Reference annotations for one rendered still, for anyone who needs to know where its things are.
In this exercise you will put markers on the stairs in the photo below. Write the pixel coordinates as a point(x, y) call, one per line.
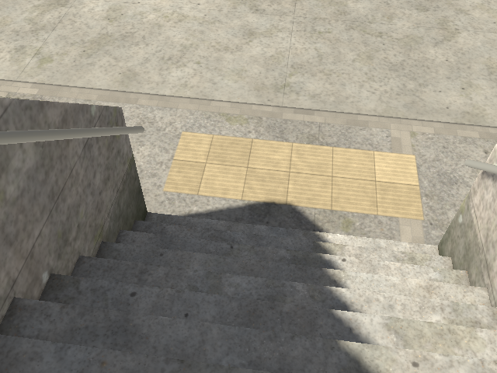
point(179, 294)

